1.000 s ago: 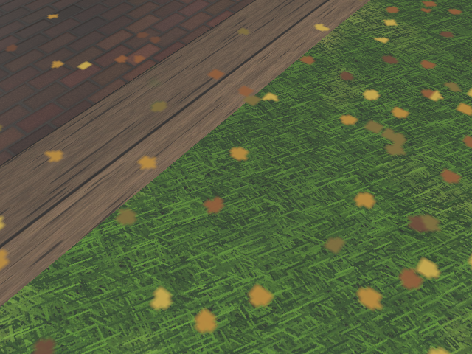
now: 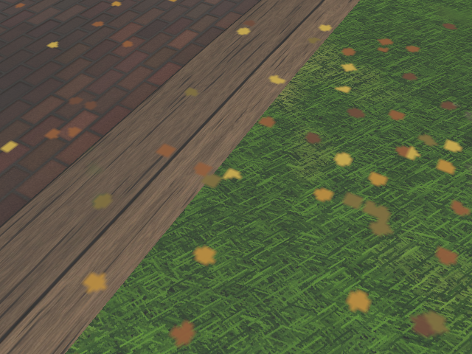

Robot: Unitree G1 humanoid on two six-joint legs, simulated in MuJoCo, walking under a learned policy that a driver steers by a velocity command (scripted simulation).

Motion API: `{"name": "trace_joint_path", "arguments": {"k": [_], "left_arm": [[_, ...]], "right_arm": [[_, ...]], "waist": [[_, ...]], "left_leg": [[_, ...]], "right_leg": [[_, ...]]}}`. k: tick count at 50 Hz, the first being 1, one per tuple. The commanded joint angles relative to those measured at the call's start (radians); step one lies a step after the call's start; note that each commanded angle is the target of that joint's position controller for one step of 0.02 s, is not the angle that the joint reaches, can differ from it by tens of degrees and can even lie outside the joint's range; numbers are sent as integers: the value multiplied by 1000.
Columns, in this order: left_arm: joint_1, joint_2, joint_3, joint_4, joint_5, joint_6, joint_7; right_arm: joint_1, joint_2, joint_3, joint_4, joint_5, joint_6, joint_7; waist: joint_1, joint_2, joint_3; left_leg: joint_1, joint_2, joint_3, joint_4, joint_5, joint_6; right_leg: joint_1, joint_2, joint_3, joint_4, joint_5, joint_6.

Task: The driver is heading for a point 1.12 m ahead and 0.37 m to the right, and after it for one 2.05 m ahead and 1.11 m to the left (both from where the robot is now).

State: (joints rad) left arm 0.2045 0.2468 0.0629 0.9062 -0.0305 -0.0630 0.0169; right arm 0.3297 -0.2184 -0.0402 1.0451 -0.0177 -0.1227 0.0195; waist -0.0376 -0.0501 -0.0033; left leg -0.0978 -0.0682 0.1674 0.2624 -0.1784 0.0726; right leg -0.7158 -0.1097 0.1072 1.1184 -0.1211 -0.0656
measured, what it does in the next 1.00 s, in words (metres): walks ahead, turning right: right foot, then left foot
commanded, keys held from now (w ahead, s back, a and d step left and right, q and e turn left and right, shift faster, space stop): w+e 0.82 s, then w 0.18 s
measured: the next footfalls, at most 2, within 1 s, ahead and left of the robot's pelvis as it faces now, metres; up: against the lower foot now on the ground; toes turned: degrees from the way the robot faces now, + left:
right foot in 0.30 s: +0.33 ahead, -0.16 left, +0.00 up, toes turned -12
left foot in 0.78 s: +0.64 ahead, -0.05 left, +0.00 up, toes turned -29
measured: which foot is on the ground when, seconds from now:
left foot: down 0.00-0.30, up 0.32-0.76, down 0.78-1.00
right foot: up 0.00-0.28, down 0.30-0.78, up 0.80-1.00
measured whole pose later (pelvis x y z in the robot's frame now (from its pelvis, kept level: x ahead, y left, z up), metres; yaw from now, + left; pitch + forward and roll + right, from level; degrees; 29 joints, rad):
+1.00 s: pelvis +0.55 -0.12 +0.00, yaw -32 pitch +2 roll +1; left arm 0.23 0.29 0.06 0.68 -0.02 -0.05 0.00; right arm 0.31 -0.25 -0.06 0.83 0.00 -0.11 0.02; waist -0.05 -0.05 -0.01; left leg -0.21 -0.03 0.05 0.36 -0.19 0.04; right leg -0.60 -0.05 0.08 1.09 -0.30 -0.03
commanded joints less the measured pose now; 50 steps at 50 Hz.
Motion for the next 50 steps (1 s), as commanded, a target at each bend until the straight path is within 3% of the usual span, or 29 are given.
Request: {"name": "trace_joint_path", "arguments": {"k": [1,5,9,10,12,13,14,15,16,17,18,19,20,21,24,26,30,33,36,38,39,40,41,42,43,44,46,50], "left_arm": [[23,21,5,-46,6,-4,-11],[-135,0,-10,-107,12,-13,-38],[-242,-7,-17,-180,8,-12,-69],[-244,-1,-15,-195,6,-11,-76],[-188,34,3,-208,5,-8,-86],[-93,69,22,-194,2,-6,-88],[66,126,54,-158,1,-6,-82],[227,229,94,-124,4,3,-58],[183,321,105,-158,7,1,-47],[234,244,81,-155,25,-5,-48],[203,175,65,-152,32,-13,-44],[120,135,53,-165,21,-21,-48],[48,101,41,-187,17,-24,-49],[7,82,32,-204,22,-23,-47],[26,129,41,-208,17,-28,-33],[59,159,50,-206,15,-26,-18],[117,165,52,-201,8,-14,-8],[157,163,52,-190,4,-9,-8],[150,163,52,-197,7,0,1],[117,131,41,-216,11,6,3],[98,77,20,-239,22,2,-2],[231,15,0,-265,0,-9,-2],[264,98,8,-252,-16,-13,0],[178,167,25,-246,-12,-7,0],[113,163,25,-257,3,-2,1],[72,142,23,-269,17,-4,-2],[82,103,20,-272,10,0,-11],[27,61,2,-299,22,2,-15]], "right_arm": [[-60,-123,-16,-63,-3,-12,-21],[9,-155,-18,-55,8,2,-38],[70,-175,-26,-43,20,33,-42],[61,-183,-28,-49,22,41,-43],[25,-212,-36,-71,24,52,-48],[4,-226,-41,-83,22,60,-53],[-23,-229,-41,-98,27,65,-55],[-20,-211,-32,-126,19,56,-53],[60,-58,10,-181,4,15,-33],[-33,-143,-4,-210,39,-41,-11],[-118,-170,-13,-246,71,-59,-5],[-133,-161,-11,-249,58,-61,-10],[-130,-171,-23,-240,38,-49,-20],[-108,-172,-29,-240,30,-30,-20],[-117,-137,-30,-271,4,6,-23],[-202,-122,-24,-305,-1,12,-29],[-348,-100,-13,-349,12,6,-23],[-401,-129,-20,-381,24,-3,-14],[-379,-169,-37,-390,27,-22,-3],[-233,-198,-58,-355,19,-33,-7],[-84,-248,-74,-339,3,-36,-15],[43,-336,-97,-315,-13,-24,-18],[46,-269,-85,-310,13,-17,-12],[4,-187,-64,-326,20,-11,-13],[-41,-162,-53,-329,15,-2,-12],[-74,-141,-45,-321,10,4,-9],[-93,-123,-37,-306,3,1,-4],[-62,-175,-52,-270,20,-8,-1]], "waist": [[45,82,65],[-15,66,91],[-46,70,118],[-34,81,112],[19,134,49],[76,157,-9],[164,148,-94],[225,38,-189],[97,-216,-289],[165,-123,-391],[158,-87,-263],[100,36,-156],[60,71,-122],[26,71,-88],[0,59,-50],[23,37,-21],[86,-28,-6],[106,-49,-8],[79,-77,-17],[0,-87,-77],[-69,-12,-197],[-30,296,-336],[-30,341,-324],[-54,213,-190],[-42,128,-105],[-22,106,-40],[20,146,-4],[28,131,-1]], "left_leg": [[-61,297,-123,-158,243,117],[42,312,-53,-148,265,94],[200,355,-12,-67,357,81],[216,361,5,-30,443,72],[218,361,43,105,794,49],[202,355,59,247,947,38],[126,320,76,460,945,10],[-127,267,77,785,628,-36],[-581,23,-33,1187,-316,-98],[-687,38,-276,1265,-347,-64],[-753,92,-280,1227,-277,-33],[-714,141,-273,1112,-202,-28],[-637,177,-264,1015,-167,-34],[-570,195,-266,966,-148,-43],[-519,189,-235,816,-93,-95],[-529,167,-217,664,14,-123],[-450,98,-204,358,245,-120],[-424,79,-227,277,243,-107],[-369,70,-242,221,134,-74],[-159,76,-224,165,115,-30],[84,220,-351,182,82,32],[449,459,-776,126,-60,199],[466,519,-985,57,-289,226],[345,469,-848,37,-324,179],[211,420,-699,29,-223,143],[92,371,-602,2,-114,134],[-28,308,-473,-50,-3,122],[-38,311,-362,-100,195,163]], "right_leg": [[-38,-20,31,-127,147,11],[-50,-9,-64,-335,230,11],[-96,10,-135,-431,118,-10],[-66,25,-159,-448,66,-23],[91,94,-228,-455,-33,-59],[221,139,-252,-460,-69,-85],[450,182,-246,-539,-13,-123],[761,61,-20,-592,-20,-186],[1088,-217,612,-723,-91,-391],[1138,-247,744,-834,-99,-401],[1059,-202,562,-816,-28,-339],[882,-149,408,-819,82,-292],[749,-109,314,-829,154,-254],[647,-77,265,-857,191,-242],[509,-47,201,-896,287,-253],[467,-17,158,-904,274,-238],[442,35,134,-873,119,-171],[498,2,211,-821,52,-156],[572,-30,304,-737,30,-138],[549,27,295,-605,102,-99],[437,85,219,-357,40,-59],[83,229,80,-20,-346,16],[-91,164,89,161,-463,29],[-130,122,94,220,-371,35],[-101,87,57,211,-289,38],[-68,65,50,158,-238,37],[16,33,31,75,-198,31],[5,10,-20,-111,-117,47]]}}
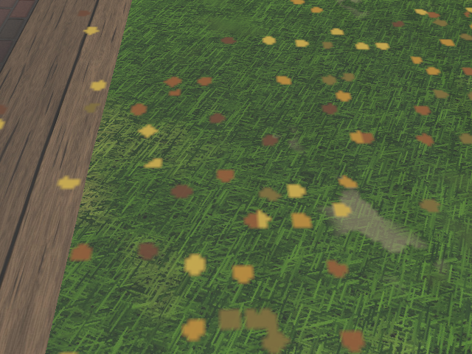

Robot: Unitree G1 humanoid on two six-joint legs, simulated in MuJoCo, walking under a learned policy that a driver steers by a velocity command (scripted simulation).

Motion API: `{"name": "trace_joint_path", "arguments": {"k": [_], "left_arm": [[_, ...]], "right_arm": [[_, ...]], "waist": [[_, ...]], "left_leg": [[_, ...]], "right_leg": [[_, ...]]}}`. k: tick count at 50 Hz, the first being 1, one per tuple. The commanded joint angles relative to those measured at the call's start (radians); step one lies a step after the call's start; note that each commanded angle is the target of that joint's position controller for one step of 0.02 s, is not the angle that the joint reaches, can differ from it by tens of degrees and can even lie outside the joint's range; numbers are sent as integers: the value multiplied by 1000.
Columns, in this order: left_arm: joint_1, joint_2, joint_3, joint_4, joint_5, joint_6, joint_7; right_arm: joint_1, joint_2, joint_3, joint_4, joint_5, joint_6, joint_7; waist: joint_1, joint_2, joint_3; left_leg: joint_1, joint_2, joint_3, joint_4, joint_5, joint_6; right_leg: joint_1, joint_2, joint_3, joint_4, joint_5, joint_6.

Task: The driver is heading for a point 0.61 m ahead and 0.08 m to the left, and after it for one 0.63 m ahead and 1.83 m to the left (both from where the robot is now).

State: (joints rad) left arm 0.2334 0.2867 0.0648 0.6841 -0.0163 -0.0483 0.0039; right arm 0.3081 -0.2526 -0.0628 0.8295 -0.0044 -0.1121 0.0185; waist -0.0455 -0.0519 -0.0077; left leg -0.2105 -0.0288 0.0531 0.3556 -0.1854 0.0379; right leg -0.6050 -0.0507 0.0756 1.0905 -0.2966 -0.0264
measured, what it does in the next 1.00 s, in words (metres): walks ahead, turning left: right foot, then left foot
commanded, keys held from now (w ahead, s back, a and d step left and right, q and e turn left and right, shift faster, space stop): w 0.36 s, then w+q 0.20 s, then q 0.44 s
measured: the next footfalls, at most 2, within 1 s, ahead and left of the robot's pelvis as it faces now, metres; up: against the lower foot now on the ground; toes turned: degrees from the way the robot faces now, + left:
right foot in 0.28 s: +0.29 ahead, -0.16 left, +0.00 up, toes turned -3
left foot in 0.78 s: +0.55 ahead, +0.09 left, +0.00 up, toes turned +10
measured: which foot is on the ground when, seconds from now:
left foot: down 0.00-0.28, up 0.30-0.76, down 0.78-1.00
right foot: up 0.00-0.26, down 0.28-0.80, up 0.82-1.00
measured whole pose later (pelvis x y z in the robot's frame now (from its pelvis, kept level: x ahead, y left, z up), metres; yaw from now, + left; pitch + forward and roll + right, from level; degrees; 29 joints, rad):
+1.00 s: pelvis +0.44 -0.01 -0.01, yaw +16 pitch +4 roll -1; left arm 0.13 0.30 0.05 0.71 0.01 -0.02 0.04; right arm 0.17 -0.29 -0.07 0.65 -0.01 0.00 0.01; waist -0.02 -0.02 0.06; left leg -0.45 -0.10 -0.06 0.47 -0.07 0.09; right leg -0.59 -0.03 0.08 1.11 -0.42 0.05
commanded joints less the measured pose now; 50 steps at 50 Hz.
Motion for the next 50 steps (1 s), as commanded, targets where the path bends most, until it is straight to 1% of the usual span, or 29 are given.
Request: {"name": "trace_joint_path", "arguments": {"k": [1,5,9,11,12,13,14,15,16,17,19,20,23,27,31,34,36,37,38,39,40,41,42,43,44,45,46,48,50], "left_arm": [[-28,16,-5,-83,11,-17,-5],[-154,0,-17,-108,2,-31,-21],[-247,21,-12,-146,-10,-36,-37],[-229,42,-3,-150,-7,-40,-42],[-158,62,10,-131,-1,-41,-40],[-25,105,34,-87,7,-39,-33],[160,177,59,-54,19,-34,-20],[214,274,73,-45,27,-28,-17],[239,193,54,-38,14,-30,-20],[176,150,37,-40,10,-34,-23],[57,91,19,-49,15,-35,-30],[23,66,12,-50,21,-41,-32],[13,79,22,-17,23,-68,-31],[45,99,30,28,32,-73,-12],[35,117,31,50,29,-63,6],[62,144,38,73,14,-40,20],[45,165,46,74,1,-21,30],[30,176,51,69,-5,-11,38],[11,179,53,63,-9,-1,44],[23,161,46,59,-7,4,47],[72,102,23,31,36,-5,42],[190,28,-7,8,47,-19,23],[141,122,10,27,26,-28,7],[45,133,12,-3,1,-23,7],[13,118,12,0,10,-11,20],[-3,130,19,-3,24,7,35],[7,130,22,-6,26,24,38],[30,100,17,-3,32,35,44],[17,87,13,-4,34,36,52]], "right_arm": [[-36,-150,-31,-48,10,-15,-2],[9,-178,-31,-22,24,3,-7],[71,-199,-31,10,34,22,-5],[66,-215,-34,20,39,33,-8],[49,-222,-34,20,42,38,-11],[55,-202,-26,22,39,40,-13],[42,-156,-5,-3,17,35,-16],[127,-42,32,-36,6,13,-13],[100,-129,12,-23,26,-7,-7],[27,-172,-1,-48,46,-14,-2],[-38,-153,-1,-52,24,-6,-6],[-23,-144,-5,-46,23,9,-5],[-5,-94,1,-39,29,49,-8],[-99,-84,-3,-69,26,57,-7],[-216,-52,9,-112,9,48,14],[-269,-60,6,-162,8,49,34],[-253,-88,-7,-186,7,53,47],[-210,-107,-17,-186,3,54,51],[-117,-135,-34,-167,4,53,52],[-10,-187,-60,-142,2,51,40],[57,-291,-83,-146,-2,57,13],[-1,-340,-79,-190,-16,56,9],[-2,-267,-66,-216,-7,67,14],[-61,-215,-52,-227,1,71,13],[-104,-182,-44,-226,15,79,8],[-138,-158,-36,-234,20,87,1],[-155,-164,-37,-242,9,94,-2],[-171,-184,-46,-252,-7,97,-9],[-158,-199,-52,-253,-3,99,-23]], "waist": [[30,124,1],[-18,132,21],[-41,150,47],[-10,162,41],[41,157,5],[100,131,-79],[178,42,-217],[128,-225,-313],[160,-168,-342],[146,-121,-204],[88,-21,-85],[55,-29,-64],[21,-26,-26],[42,-1,20],[77,5,62],[97,-16,45],[77,-40,20],[54,-52,-8],[5,-42,-54],[-43,9,-114],[-40,197,-218],[58,348,-388],[-19,181,-471],[-13,136,-348],[17,48,-222],[38,65,-166],[65,101,-137],[82,140,-130],[74,141,-151]], "left_leg": [[82,268,-220,-197,229,195],[76,231,-121,-192,225,156],[153,279,-139,-158,203,140],[187,299,-140,-106,283,124],[182,281,-111,-23,418,105],[143,232,-62,142,537,81],[-44,182,-11,431,363,37],[-443,14,-5,791,-260,-25],[-564,38,-141,939,-381,-18],[-627,88,-134,961,-303,-8],[-555,152,-113,861,-163,-14],[-493,174,-123,826,-124,-18],[-447,169,-139,773,-48,-38],[-524,144,-182,605,146,-47],[-434,112,-93,369,309,-37],[-408,91,-46,293,266,-23],[-386,66,-22,262,154,4],[-334,40,1,249,100,20],[-225,4,22,195,107,42],[-60,-26,11,110,244,74],[221,182,-261,165,714,155],[499,433,-725,135,910,405],[459,391,-670,87,729,380],[353,337,-546,69,568,328],[202,281,-462,38,451,271],[79,250,-428,7,366,246],[-25,220,-415,-23,308,233],[-105,187,-386,-40,324,230],[-98,180,-387,-29,329,227]], "right_leg": [[-100,-56,-1,-144,108,11],[-16,-33,-60,-383,273,13],[15,-7,-80,-500,234,-10],[79,14,-95,-553,181,-40],[196,42,-120,-600,194,-60],[395,63,-131,-621,206,-88],[687,-97,48,-592,241,-152],[975,-336,513,-693,113,-304],[975,-351,646,-764,24,-323],[870,-313,494,-768,80,-282],[631,-226,280,-814,234,-234],[552,-200,219,-850,276,-219],[447,-195,102,-931,334,-224],[476,-189,-24,-964,359,-192],[461,-158,-172,-930,537,-143],[542,-184,-201,-843,649,-122],[604,-204,-203,-751,754,-100],[619,-203,-207,-675,842,-86],[613,-181,-222,-545,886,-62],[557,-119,-248,-343,798,-18],[299,-41,-256,-13,311,47],[-23,150,-106,336,-426,103],[-40,85,60,380,-368,82],[-86,54,38,343,-284,65],[-95,16,18,253,-216,68],[-58,-6,18,175,-173,70],[10,-6,13,131,-143,70],[62,17,-4,48,-110,80],[58,30,3,-34,-83,95]]}}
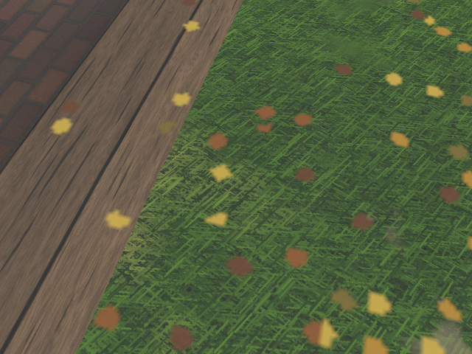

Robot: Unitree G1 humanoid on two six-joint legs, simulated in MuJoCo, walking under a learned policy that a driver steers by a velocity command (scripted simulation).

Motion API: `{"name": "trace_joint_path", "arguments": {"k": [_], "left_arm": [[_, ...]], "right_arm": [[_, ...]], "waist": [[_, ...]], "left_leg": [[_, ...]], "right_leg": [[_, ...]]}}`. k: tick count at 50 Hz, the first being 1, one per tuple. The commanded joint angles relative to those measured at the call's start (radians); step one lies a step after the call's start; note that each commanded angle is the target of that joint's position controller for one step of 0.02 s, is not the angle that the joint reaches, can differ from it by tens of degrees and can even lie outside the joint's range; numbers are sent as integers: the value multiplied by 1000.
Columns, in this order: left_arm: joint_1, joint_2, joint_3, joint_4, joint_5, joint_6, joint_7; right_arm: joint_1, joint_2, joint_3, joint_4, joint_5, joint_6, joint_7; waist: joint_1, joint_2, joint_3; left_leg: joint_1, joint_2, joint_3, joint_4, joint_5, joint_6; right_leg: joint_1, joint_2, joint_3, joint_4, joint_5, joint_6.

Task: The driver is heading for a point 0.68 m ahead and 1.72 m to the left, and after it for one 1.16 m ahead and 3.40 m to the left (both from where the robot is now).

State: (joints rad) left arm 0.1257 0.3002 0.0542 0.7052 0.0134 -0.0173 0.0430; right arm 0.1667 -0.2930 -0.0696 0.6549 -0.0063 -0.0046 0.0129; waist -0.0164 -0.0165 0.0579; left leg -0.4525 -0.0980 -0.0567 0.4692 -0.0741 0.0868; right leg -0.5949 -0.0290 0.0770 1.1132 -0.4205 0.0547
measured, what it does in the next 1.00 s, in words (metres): walks ahead, turning left: right foot, then left foot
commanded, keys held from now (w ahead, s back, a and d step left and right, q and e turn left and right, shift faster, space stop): q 0.40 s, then w+q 0.60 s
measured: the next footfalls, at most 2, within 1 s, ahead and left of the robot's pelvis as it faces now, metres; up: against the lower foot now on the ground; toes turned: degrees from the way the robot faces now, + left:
right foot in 0.28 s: +0.13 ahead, -0.16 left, +0.00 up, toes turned +15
left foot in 0.72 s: +0.05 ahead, +0.10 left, +0.00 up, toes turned +29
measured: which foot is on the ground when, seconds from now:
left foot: down 0.00-0.28, up 0.30-0.70, down 0.72-1.00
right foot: up 0.00-0.26, down 0.28-0.72, up 0.74-1.00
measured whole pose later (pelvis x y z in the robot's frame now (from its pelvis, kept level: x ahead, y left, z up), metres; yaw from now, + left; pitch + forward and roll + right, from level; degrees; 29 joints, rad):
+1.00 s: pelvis +0.15 +0.06 +0.01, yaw +36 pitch +3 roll -1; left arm 0.07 0.30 0.06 0.69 0.00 -0.10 -0.04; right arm 0.42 -0.26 -0.05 0.70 0.02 -0.04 -0.01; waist -0.06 -0.04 0.02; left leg -0.05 -0.05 -0.12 0.32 -0.31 0.06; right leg -0.66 -0.04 0.05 0.68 -0.01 0.04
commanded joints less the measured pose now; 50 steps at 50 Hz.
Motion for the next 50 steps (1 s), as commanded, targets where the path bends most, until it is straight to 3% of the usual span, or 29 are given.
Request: {"name": "trace_joint_path", "arguments": {"k": [1,6,10,12,13,14,15,16,17,18,19,20,22,24,27,32,34,35,36,37,38,39,40,41,42,44,47,50], "left_arm": [[112,72,22,-27,5,7,15],[35,68,22,-48,-5,6,8],[26,75,27,-54,-16,-17,-8],[68,76,34,-42,-22,-26,-18],[103,92,43,-31,-19,-29,-21],[128,157,60,-34,-1,-26,-18],[104,238,78,-30,32,-12,-16],[69,183,69,-59,45,-16,-16],[18,132,54,-81,33,-16,-9],[-20,102,47,-90,16,-13,-6],[-29,89,41,-92,-1,-10,-3],[-24,85,36,-93,-5,-6,0],[37,96,41,-80,-2,5,6],[99,122,50,-68,-6,9,12],[119,165,67,-60,-13,-3,4],[95,194,79,-39,-37,-25,-32],[67,180,75,-29,-51,-24,-42],[78,143,64,-22,-45,-25,-44],[55,78,42,-34,-23,-30,-48],[-17,20,21,-128,6,-51,-50],[-71,94,36,-145,-28,-81,-53],[-70,135,46,-144,-51,-99,-64],[-41,143,49,-118,-37,-107,-68],[-33,143,50,-102,-10,-112,-68],[-24,143,53,-95,3,-112,-70],[-36,110,43,-84,6,-108,-74],[-126,53,17,-95,-4,-103,-76],[-222,49,10,-122,-20,-106,-88]], "right_arm": [[-13,-163,-48,-80,3,-3,-25],[-25,-164,-50,-100,10,26,-46],[-4,-159,-51,-106,10,40,-43],[-19,-154,-50,-113,20,48,-43],[-17,-142,-46,-115,27,52,-45],[14,-98,-34,-119,26,53,-44],[1,-89,-35,-157,34,42,-40],[12,-175,-61,-145,9,27,-34],[40,-202,-75,-115,16,30,-29],[69,-183,-75,-84,21,43,-33],[78,-158,-70,-74,18,54,-36],[77,-127,-61,-74,21,63,-34],[15,-97,-46,-106,32,64,-26],[-60,-90,-38,-142,34,56,-17],[-90,-71,-25,-165,26,38,1],[-38,-79,-27,-140,30,21,20],[59,-68,-30,-93,31,16,23],[149,-88,-43,-54,34,15,16],[281,-145,-69,-25,39,12,7],[331,-307,-94,-51,29,-3,1],[331,-245,-76,-61,25,-30,10],[285,-184,-52,-59,19,-48,10],[235,-139,-36,-67,19,-55,9],[187,-127,-28,-74,20,-52,5],[160,-120,-22,-80,16,-49,-2],[157,-137,-25,-71,11,-49,-17],[192,-156,-32,-39,21,-48,-35],[248,-169,-39,-3,35,-47,-40]], "waist": [[39,106,-228],[9,154,-194],[-9,183,-188],[22,187,-182],[42,173,-179],[29,50,-199],[-10,-273,-129],[6,-244,-139],[-11,-158,-140],[-24,-108,-125],[-17,-100,-115],[-10,-100,-104],[35,-136,-102],[88,-176,-94],[104,-174,-93],[67,-168,-53],[4,-122,-64],[-29,-73,-95],[-87,77,-140],[-84,366,-135],[-124,249,-133],[-85,221,-53],[-50,165,-16],[-26,128,-4],[-5,128,-4],[3,112,-22],[-23,106,-12],[-57,125,3]], "left_leg": [[153,247,-289,-139,168,172],[129,210,-361,-156,-187,127],[177,214,-437,-121,-150,118],[178,193,-458,-83,-103,95],[140,158,-441,-46,-122,63],[30,90,-356,96,-302,10],[-182,-76,-108,298,-497,-52],[-205,-16,-106,554,-532,-99],[-192,5,-106,661,-470,-116],[-189,14,-86,714,-416,-136],[-213,20,-75,774,-366,-153],[-214,27,-57,800,-343,-166],[-250,61,12,708,-263,-174],[-283,91,34,599,-257,-178],[-205,125,62,439,-293,-153],[36,120,132,198,-302,-69],[209,87,176,41,-206,-35],[360,55,181,9,-216,-15],[556,155,-3,-46,-255,35],[699,418,-570,-173,-403,216],[663,476,-703,-271,-539,303],[616,455,-620,-278,-506,276],[557,407,-509,-261,-409,237],[500,365,-426,-258,-288,205],[450,327,-359,-266,-177,183],[408,288,-279,-271,1,170],[327,233,-188,-256,69,133],[285,237,-207,-249,34,118]], "right_leg": [[43,10,10,-88,63,20],[69,31,31,-259,129,26],[145,57,29,-417,88,4],[244,67,10,-592,147,-22],[340,38,10,-710,227,-40],[465,-140,143,-763,255,-105],[464,-322,382,-820,433,-256],[422,-403,447,-819,524,-334],[412,-352,340,-791,547,-305],[411,-278,232,-769,537,-253],[429,-246,176,-759,540,-232],[424,-227,124,-760,572,-231],[474,-198,75,-821,306,-228],[541,-224,103,-868,103,-237],[539,-264,89,-895,21,-237],[414,-275,0,-893,13,-225],[345,-256,-59,-808,2,-200],[268,-220,-111,-699,12,-171],[108,-149,-214,-393,36,-104],[-290,15,-212,-19,-181,-28],[-405,5,-28,111,-173,-42],[-431,-35,-8,114,-75,-65],[-395,-63,-13,75,25,-70],[-344,-74,-16,7,94,-63],[-278,-76,-19,-53,149,-52],[-207,-43,-50,-144,255,-22],[-90,7,-66,-387,414,-1],[10,41,-63,-529,486,-7]]}}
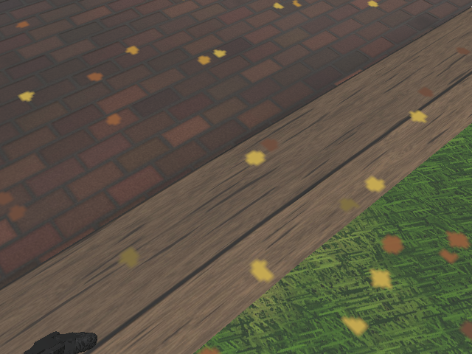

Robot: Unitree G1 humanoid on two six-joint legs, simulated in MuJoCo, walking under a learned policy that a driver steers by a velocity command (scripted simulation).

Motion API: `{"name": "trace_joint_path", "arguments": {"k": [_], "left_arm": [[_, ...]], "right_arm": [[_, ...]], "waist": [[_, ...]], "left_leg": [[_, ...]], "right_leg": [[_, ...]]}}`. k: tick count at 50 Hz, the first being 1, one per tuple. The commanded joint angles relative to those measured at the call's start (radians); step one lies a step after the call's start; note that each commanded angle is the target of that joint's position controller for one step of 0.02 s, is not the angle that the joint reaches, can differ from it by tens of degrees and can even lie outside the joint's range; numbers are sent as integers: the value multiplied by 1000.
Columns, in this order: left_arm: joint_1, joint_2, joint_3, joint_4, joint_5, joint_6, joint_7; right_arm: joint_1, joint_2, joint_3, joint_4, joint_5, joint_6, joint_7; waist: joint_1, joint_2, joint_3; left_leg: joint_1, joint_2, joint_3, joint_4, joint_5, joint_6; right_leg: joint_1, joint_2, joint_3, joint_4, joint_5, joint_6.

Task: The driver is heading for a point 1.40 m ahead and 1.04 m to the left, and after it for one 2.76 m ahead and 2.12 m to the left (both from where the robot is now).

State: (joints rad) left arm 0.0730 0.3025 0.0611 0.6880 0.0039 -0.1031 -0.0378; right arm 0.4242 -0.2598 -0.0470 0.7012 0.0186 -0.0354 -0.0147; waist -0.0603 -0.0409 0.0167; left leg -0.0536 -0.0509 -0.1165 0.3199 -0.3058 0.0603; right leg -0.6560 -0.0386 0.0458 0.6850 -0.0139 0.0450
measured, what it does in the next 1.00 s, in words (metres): walks ahead, turning left: right foot, then left foot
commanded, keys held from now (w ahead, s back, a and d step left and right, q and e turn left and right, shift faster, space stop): w+q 0.34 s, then w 0.50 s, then w+q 0.16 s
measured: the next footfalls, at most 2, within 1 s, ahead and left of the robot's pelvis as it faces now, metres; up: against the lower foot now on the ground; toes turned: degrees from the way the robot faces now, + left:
right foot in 0.16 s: +0.28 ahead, -0.13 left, +0.00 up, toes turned +8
left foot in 0.64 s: +0.47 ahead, +0.21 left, +0.00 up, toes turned +20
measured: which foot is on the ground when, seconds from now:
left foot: down 0.00-0.16, up 0.18-0.62, down 0.64-1.00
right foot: up 0.00-0.14, down 0.16-0.66, up 0.68-1.00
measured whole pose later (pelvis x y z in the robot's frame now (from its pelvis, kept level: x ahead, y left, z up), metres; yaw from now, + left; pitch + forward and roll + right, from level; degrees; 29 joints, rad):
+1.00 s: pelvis +0.51 +0.13 +0.00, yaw +21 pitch +1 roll +1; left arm 0.07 0.29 0.04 0.77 0.00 -0.07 -0.02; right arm 0.40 -0.26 -0.06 0.77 0.01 -0.06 0.00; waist -0.07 -0.05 0.02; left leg -0.07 -0.07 0.00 0.27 -0.22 0.06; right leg -0.66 -0.11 0.06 0.70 0.02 0.03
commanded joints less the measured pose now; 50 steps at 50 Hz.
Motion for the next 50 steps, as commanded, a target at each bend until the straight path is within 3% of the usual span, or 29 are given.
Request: {"name": "trace_joint_path", "arguments": {"k": [1,5,6,7,8,9,10,11,12,13,14,16,19,24,28,30,31,32,33,34,35,36,37,38,39,41,43,45,50], "left_arm": [[-180,56,5,-111,-14,-21,-10],[-126,106,26,-104,-16,-28,-8],[-55,126,40,-89,-15,-31,-2],[64,155,57,-65,-10,-31,7],[238,206,68,-53,8,-28,17],[309,261,78,-17,16,-18,11],[286,159,55,-33,0,-14,10],[226,105,40,-39,-7,-6,19],[176,92,34,-37,0,2,23],[149,74,29,-26,5,6,24],[131,65,25,-21,14,2,28],[118,64,29,-2,4,-9,30],[140,104,42,34,-1,-21,28],[158,141,46,69,-17,-6,25],[242,184,53,118,-39,15,24],[249,203,55,134,-46,30,27],[235,203,51,137,-48,40,29],[254,171,37,142,-39,44,34],[259,107,8,112,-2,40,38],[361,12,-23,88,-4,20,30],[281,121,3,99,-36,6,23],[206,139,10,69,-56,-2,20],[175,126,6,67,-44,-5,27],[168,122,10,69,-26,-3,29],[192,115,11,79,-25,7,26],[217,83,6,93,-25,27,24],[160,70,2,76,-13,39,30],[76,55,-4,50,0,35,31],[-82,35,-19,18,-9,11,5]], "right_arm": [[1,-203,-62,-39,14,-16,-13],[-8,-205,-70,-21,14,-5,-17],[-21,-199,-69,-25,10,0,-15],[-38,-174,-60,-35,3,2,-11],[-49,-121,-38,-68,-14,3,-8],[118,-19,-10,-85,15,-7,-5],[103,-129,-28,-58,36,-10,-6],[-21,-192,-46,-71,35,-8,-4],[-81,-189,-46,-84,21,-6,-7],[-120,-175,-48,-94,7,-6,-3],[-112,-156,-49,-96,11,0,3],[-105,-111,-40,-97,17,14,8],[-167,-78,-27,-121,1,20,8],[-300,-62,-9,-134,-3,-9,37],[-403,-78,-9,-174,2,-14,55],[-377,-104,-23,-177,-5,-15,57],[-285,-126,-40,-152,-10,-14,55],[-125,-175,-69,-100,-11,-10,47],[52,-269,-97,-72,-11,-1,28],[31,-337,-94,-82,-12,-3,30],[24,-242,-72,-87,-7,-13,40],[-23,-204,-58,-79,-11,-21,43],[-82,-177,-49,-79,-11,-25,43],[-130,-150,-41,-81,-18,-28,45],[-159,-124,-34,-86,-27,-33,45],[-165,-118,-35,-74,-22,-48,41],[-147,-138,-42,-52,-19,-57,36],[-114,-145,-46,-29,-14,-52,26],[-32,-185,-61,16,-1,-35,7]], "waist": [[-13,150,47],[28,180,31],[64,192,-10],[127,179,-99],[196,94,-278],[113,-282,-448],[132,-216,-377],[152,-122,-214],[131,-41,-127],[112,-25,-65],[84,-52,-43],[66,-67,-17],[67,-25,20],[99,2,49],[125,-9,72],[91,-29,47],[27,-24,-15],[-44,-13,-114],[-104,131,-253],[-6,333,-374],[-56,195,-349],[-45,185,-209],[-13,122,-141],[19,122,-94],[52,135,-85],[75,125,-75],[74,99,-28],[55,81,5],[0,91,45]], "left_leg": [[-105,203,-171,-90,256,140],[-17,243,-245,-1,361,106],[-15,220,-238,77,492,91],[-55,159,-199,238,572,58],[-215,91,-156,526,394,24],[-576,-51,-77,882,-263,-42],[-684,21,-105,1013,-261,-49],[-723,62,-65,1026,-170,-52],[-692,105,-28,999,-98,-53],[-661,134,-21,953,-58,-51],[-610,159,-20,926,-34,-48],[-584,174,3,881,-29,-48],[-628,182,1,761,45,-60],[-560,152,65,446,280,-52],[-534,130,105,304,234,-23],[-458,94,141,253,162,8],[-311,56,178,203,184,30],[-67,23,194,200,208,56],[233,221,-69,224,262,119],[423,430,-574,64,42,276],[383,429,-601,-2,-24,260],[280,395,-445,-2,40,227],[157,350,-330,-10,134,200],[51,310,-247,-32,212,186],[-15,284,-199,-65,254,180],[-71,275,-151,-119,297,198],[-102,267,-108,-154,342,205],[-93,249,-79,-163,356,197],[-120,220,-43,-143,258,160]], "right_leg": [[91,51,-17,-130,86,-5],[187,49,5,-185,-9,-50],[291,65,-18,-203,-40,-71],[480,46,-21,-219,-23,-104],[793,-120,145,-180,-99,-172],[1128,-370,650,-288,-346,-329],[1064,-373,740,-377,-537,-309],[916,-334,557,-393,-509,-265],[774,-297,426,-402,-373,-244],[658,-260,335,-426,-268,-237],[582,-233,261,-455,-220,-229],[513,-225,172,-508,-174,-244],[493,-245,96,-556,-94,-272],[509,-193,-71,-562,-8,-242],[613,-242,-76,-533,14,-223],[666,-256,-88,-447,194,-204],[659,-228,-130,-315,362,-179],[576,-179,-177,-111,429,-146],[344,-121,-207,239,100,-92],[24,53,-91,546,-568,-43],[-71,15,34,648,-562,-50],[-140,-25,14,654,-487,-64],[-113,-68,8,598,-397,-68],[-69,-94,9,536,-333,-66],[-8,-112,18,507,-284,-64],[31,-113,13,456,-240,-50],[-4,-113,11,359,-176,-31],[-39,-102,10,215,-76,-16],[70,-31,-10,-81,127,-6]]}}
Over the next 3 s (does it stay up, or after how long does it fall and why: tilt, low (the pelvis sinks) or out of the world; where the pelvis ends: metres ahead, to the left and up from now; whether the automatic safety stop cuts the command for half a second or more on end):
stays up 1.17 1.03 -0.15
